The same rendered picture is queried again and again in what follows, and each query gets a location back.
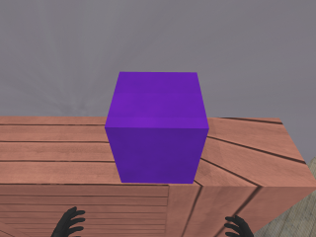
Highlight pedestal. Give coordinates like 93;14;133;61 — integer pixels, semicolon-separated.
0;116;316;237

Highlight carton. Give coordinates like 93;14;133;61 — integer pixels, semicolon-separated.
105;71;209;184

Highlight right robot hand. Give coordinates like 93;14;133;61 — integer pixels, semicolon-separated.
224;215;254;237

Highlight left robot hand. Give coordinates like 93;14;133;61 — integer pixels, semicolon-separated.
50;206;86;237

